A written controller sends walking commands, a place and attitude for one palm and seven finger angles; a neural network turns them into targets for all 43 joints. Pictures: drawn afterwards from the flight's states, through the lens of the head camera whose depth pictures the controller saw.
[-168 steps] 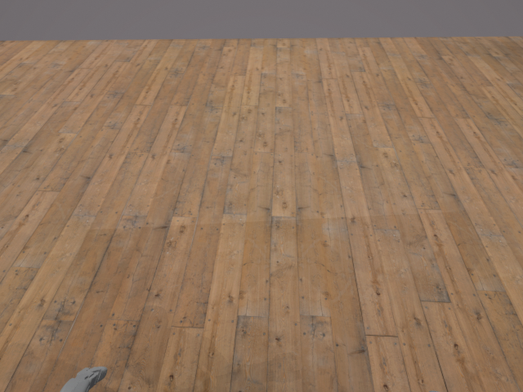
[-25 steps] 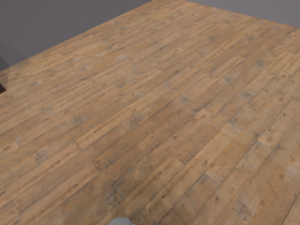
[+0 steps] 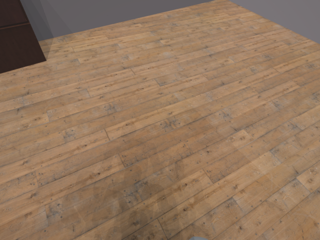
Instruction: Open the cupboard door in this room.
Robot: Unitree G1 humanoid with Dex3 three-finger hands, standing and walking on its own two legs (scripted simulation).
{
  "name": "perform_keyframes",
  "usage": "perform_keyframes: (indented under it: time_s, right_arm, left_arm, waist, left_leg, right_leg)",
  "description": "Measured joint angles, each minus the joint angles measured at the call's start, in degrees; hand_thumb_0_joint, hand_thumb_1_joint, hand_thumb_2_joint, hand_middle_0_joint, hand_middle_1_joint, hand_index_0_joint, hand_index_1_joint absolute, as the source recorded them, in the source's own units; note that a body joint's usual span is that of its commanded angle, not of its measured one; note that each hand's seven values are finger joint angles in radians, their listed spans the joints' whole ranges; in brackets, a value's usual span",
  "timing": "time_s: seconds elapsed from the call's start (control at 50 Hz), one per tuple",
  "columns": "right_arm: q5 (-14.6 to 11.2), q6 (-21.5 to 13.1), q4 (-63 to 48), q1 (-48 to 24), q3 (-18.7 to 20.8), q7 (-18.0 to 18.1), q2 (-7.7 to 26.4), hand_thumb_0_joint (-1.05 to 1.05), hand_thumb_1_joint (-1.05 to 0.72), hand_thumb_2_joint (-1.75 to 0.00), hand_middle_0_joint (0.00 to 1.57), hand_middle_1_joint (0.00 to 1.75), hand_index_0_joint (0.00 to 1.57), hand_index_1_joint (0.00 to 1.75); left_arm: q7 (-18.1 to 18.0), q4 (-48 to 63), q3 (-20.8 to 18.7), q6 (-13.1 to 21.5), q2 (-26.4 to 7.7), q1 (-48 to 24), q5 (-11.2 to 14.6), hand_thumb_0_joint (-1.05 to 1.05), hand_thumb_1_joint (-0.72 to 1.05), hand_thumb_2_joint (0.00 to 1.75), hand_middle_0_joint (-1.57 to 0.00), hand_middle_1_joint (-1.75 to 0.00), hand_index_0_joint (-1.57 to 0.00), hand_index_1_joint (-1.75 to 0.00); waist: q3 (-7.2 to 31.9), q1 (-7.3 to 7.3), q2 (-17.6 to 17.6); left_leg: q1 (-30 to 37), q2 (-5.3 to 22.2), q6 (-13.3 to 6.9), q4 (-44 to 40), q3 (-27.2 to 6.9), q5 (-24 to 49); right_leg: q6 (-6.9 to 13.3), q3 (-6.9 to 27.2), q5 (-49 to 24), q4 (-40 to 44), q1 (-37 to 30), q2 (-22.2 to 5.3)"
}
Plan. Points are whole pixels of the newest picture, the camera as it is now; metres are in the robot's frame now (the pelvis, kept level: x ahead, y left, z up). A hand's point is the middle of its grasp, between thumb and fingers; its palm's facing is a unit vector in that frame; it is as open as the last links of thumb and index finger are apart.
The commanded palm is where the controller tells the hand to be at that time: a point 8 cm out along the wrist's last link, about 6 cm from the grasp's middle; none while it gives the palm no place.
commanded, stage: turn or walk to find it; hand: left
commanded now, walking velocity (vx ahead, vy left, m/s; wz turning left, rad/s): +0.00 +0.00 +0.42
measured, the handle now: out of the picture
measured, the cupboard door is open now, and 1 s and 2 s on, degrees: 0 0 0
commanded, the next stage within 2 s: stand and wait in 0.36 s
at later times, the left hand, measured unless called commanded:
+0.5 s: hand out of the picture +0.02 +0.15 -0.15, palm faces +0.22 -0.94 -0.27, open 7.4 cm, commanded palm none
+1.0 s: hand out of the picture -0.11 +0.14 -0.18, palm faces +0.28 -0.94 -0.20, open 7.4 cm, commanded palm none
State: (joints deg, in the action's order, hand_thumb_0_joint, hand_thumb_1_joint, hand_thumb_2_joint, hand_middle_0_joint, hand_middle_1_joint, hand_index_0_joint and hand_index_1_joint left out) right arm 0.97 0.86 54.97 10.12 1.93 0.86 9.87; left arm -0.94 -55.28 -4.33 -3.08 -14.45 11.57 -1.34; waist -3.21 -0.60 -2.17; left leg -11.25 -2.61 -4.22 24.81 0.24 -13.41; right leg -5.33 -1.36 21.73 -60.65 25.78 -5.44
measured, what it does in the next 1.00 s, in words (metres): steps on the spot: right foot, then left foot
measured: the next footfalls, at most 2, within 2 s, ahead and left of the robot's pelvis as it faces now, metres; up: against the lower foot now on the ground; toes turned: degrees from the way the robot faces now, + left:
right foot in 0.28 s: +0.02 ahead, -0.14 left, +0.00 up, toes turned +9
left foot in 0.70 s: -0.06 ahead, +0.10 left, +0.00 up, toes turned +22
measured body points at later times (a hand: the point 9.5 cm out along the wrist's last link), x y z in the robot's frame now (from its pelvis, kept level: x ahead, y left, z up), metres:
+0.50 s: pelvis -0.02 -0.06 +0.00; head +0.00 -0.08 +0.45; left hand +0.01 +0.20 -0.13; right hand +0.04 -0.31 -0.17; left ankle -0.08 +0.10 -0.65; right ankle -0.01 -0.14 -0.74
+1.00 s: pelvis -0.05 -0.02 -0.01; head -0.06 -0.02 +0.44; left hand -0.13 +0.19 -0.17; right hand +0.08 -0.22 -0.16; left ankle -0.09 +0.09 -0.74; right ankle -0.02 -0.15 -0.74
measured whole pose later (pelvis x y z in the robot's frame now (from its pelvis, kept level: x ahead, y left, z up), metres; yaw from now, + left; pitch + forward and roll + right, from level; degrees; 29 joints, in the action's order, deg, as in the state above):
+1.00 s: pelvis -0.05 -0.02 -0.01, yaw +13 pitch -4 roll +0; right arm 0.2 0.0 61.8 8.6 1.4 2.2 9.1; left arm -1.5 -65.3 -0.5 -0.7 -9.1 17.7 -1.2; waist -1.8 -1.9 -0.1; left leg -7.5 0.5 -0.4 27.3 3.6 -16.1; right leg -2.0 -4.1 14.3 -28.2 9.5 -4.3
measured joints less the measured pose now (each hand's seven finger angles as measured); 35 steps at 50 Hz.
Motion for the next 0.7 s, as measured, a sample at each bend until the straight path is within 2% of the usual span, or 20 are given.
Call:
perform_keyframes:
  time_s: [0.08, 0.18, 0.22, 0.26, 0.28, 0.32, 0.36, 0.4, 0.46, 0.5, 0.56, 0.64, 0.68, 0.7]
  right_arm:
    - [0.3, 0.3, 0.3, 1.6, 0.4, -0.1, 0.2, 0.0, -0.91, -0.9, 0.2, 0.3, 0.2, 0.3]
    - [0.6, 0.9, 0.9, 3.6, 1.0, -0.1, 1.0, 0.0, -0.91, -0.9, 0.2, 0.3, 0.2, 0.3]
    - [0.6, 1.2, 1.3, 4.4, 1.3, -0.1, 1.5, 0.0, -0.91, -0.9, 0.2, 0.3, 0.2, 0.3]
    - [0.5, 1.6, 1.6, 5.2, 1.6, -0.3, 2.0, 0.0, -0.91, -0.9, 0.2, 0.3, 0.2, 0.3]
    - [0.2, 1.7, 1.8, 5.5, 1.8, -0.4, 2.4, 0.0, -0.91, -0.9, 0.2, 0.3, 0.2, 0.3]
    - [0.1, 2.3, 2.2, 5.5, 2.4, -0.4, 3.0, 0.0, -0.91, -0.9, 0.2, 0.3, 0.2, 0.3]
    - [0.3, 3.0, 2.4, 5.8, 2.8, -0.7, 3.4, 0.0, -0.91, -0.9, 0.2, 0.3, 0.2, 0.3]
    - [0.4, 3.4, 2.6, 5.7, 3.1, -1.1, 3.8, 0.01, -0.91, -0.9, 0.2, 0.3, 0.2, 0.3]
    - [0.4, 3.5, 2.9, 5.5, 3.4, -1.3, 4.3, 0.0, -0.91, -0.9, 0.2, 0.3, 0.2, 0.3]
    - [0.4, 3.6, 3.2, 5.1, 3.3, -1.2, 4.4, 0.0, -0.91, -0.9, 0.2, 0.3, 0.2, 0.3]
    - [0.4, 3.7, 3.8, 4.0, 2.9, -1.0, 4.3, 0.0, -0.91, -0.9, 0.2, 0.3, 0.19, 0.3]
    - [0.0, 3.1, 4.2, 1.8, 2.1, -0.6, 3.5, 0.0, -0.92, -0.9, 0.2, 0.3, 0.19, 0.3]
    - [-0.2, 2.3, 4.2, 0.8, 1.5, -0.4, 2.9, 0.0, -0.92, -0.9, 0.2, 0.3, 0.19, 0.3]
    - [-0.3, 1.6, 4.1, 0.4, 1.1, -0.4, 2.7, 0.0, -0.91, -0.9, 0.2, 0.3, 0.19, 0.3]
  left_arm:
    - [-0.2, 1.0, 0.2, -0.1, 0.7, -2.1, 0.2, 0.0, 0.91, 0.9, -0.2, -0.3, -0.2, -0.3]
    - [-0.4, 2.3, 0.7, 0.2, 2.0, -4.5, 0.4, 0.0, 0.91, 0.9, -0.2, -0.3, -0.2, -0.3]
    - [-0.4, 3.0, 1.0, 0.5, 2.7, -5.1, 0.7, 0.0, 0.91, 0.9, -0.2, -0.3, -0.2, -0.3]
    - [-0.4, 3.6, 1.4, 1.2, 3.2, -5.2, 0.8, 0.0, 0.91, 0.9, -0.2, -0.3, -0.2, -0.3]
    - [-0.5, 3.8, 1.6, 1.8, 3.5, -5.1, 0.7, 0.0, 0.91, 0.9, -0.2, -0.3, -0.2, -0.3]
    - [-0.6, 3.9, 2.1, 2.4, 4.3, -4.6, 0.3, 0.0, 0.91, 0.9, -0.2, -0.3, -0.2, -0.3]
    - [-0.7, 3.9, 2.4, 2.4, 4.8, -3.6, 0.2, 0.0, 0.91, 0.9, -0.2, -0.3, -0.2, -0.3]
    - [-0.8, 3.6, 2.5, 2.3, 5.0, -2.5, 0.2, 0.0, 0.9, 0.9, -0.21, -0.3, -0.2, -0.3]
    - [-0.8, 2.6, 2.6, 2.5, 5.3, -1.1, 0.1, 0.0, 0.9, 0.9, -0.21, -0.3, -0.2, -0.3]
    - [-0.7, 2.0, 2.7, 2.7, 5.4, 0.0, -0.1, 0.0, 0.9, 0.9, -0.21, -0.3, -0.2, -0.3]
    - [-0.6, 0.9, 2.7, 3.0, 5.4, 1.7, -0.3, 0.0, 0.9, 0.9, -0.21, -0.3, -0.2, -0.3]
    - [-0.5, -1.2, 2.7, 3.0, 5.0, 3.9, -0.7, 0.0, 0.9, 0.9, -0.21, -0.3, -0.2, -0.3]
    - [-0.5, -2.5, 2.5, 2.9, 4.6, 4.9, -0.6, 0.0, 0.9, 0.9, -0.21, -0.3, -0.2, -0.3]
    - [-0.6, -3.2, 2.5, 2.8, 4.4, 5.5, -0.3, 0.0, 0.9, 0.9, -0.21, -0.3, -0.2, -0.3]
  waist:
    - [0.0, 1.27, 0.8]
    - [-0.3, 2.94, 2.2]
    - [-0.3, 3.36, 2.9]
    - [0.0, 3.45, 3.4]
    - [0.1, 3.29, 3.8]
    - [-0.2, 3.35, 5.0]
    - [0.2, 3.41, 4.8]
    - [0.3, 3.28, 4.6]
    - [0.3, 3.09, 4.6]
    - [0.4, 2.58, 4.4]
    - [0.2, 1.51, 3.9]
    - [-0.2, -0.18, 2.8]
    - [-0.3, -0.89, 2.2]
    - [-0.2, -1.05, 2.2]
  left_leg:
    - [-0.6, -0.9, 0.0, -0.2, -1.6, 0.8]
    - [-2.2, -1.7, 0.8, 0.9, -3.7, 1.2]
    - [-3.2, -2.0, 1.4, 1.8, -4.6, 1.2]
    - [-4.6, -2.6, 2.2, 3.5, -5.3, 0.7]
    - [-5.5, -2.7, 2.7, 5.2, -5.7, 0.0]
    - [-8.5, -2.4, 4.0, 13.3, -5.5, -7.8]
    - [-12.2, -2.4, 4.9, 24.8, -4.3, -12.1]
    - [-14.8, -1.1, 5.7, 33.9, -3.1, -10.9]
    - [-16.2, 1.5, 6.8, 39.9, -2.9, -7.6]
    - [-15.7, 2.9, 7.3, 39.6, -3.0, -6.7]
    - [-13.0, 4.3, 7.6, 34.4, -2.7, -7.9]
    - [-7.5, 5.0, 7.4, 22.0, -0.7, -10.4]
    - [-3.8, 4.8, 7.1, 13.6, 0.5, -7.7]
    - [-1.5, 4.8, 6.9, 8.5, 1.0, -4.1]
  right_leg:
    - [-0.1, 0.5, 1.9, 5.0, -1.9, 0.8]
    - [0.8, 0.6, 3.6, 13.8, -5.2, 2.6]
    - [1.3, 0.5, 2.3, 18.7, -7.2, 3.4]
    - [1.8, 0.1, -2.6, 26.6, -10.5, 4.0]
    - [3.2, -0.4, -3.8, 29.9, -12.0, 4.1]
    - [6.0, -1.7, -4.0, 29.6, -12.2, 4.4]
    - [7.1, -3.0, -4.3, 30.2, -13.2, 3.5]
    - [7.3, -4.0, -4.9, 31.6, -14.5, 2.9]
    - [7.3, -5.8, -5.5, 32.9, -15.7, 2.4]
    - [7.3, -6.6, -5.6, 33.2, -15.9, 2.2]
    - [7.2, -7.2, -5.7, 33.2, -15.7, 1.8]
    - [6.6, -7.6, -5.7, 32.4, -14.7, 1.4]
    - [6.0, -7.8, -5.3, 31.2, -13.9, 1.3]
    - [5.6, -8.0, -4.8, 30.1, -13.5, 1.4]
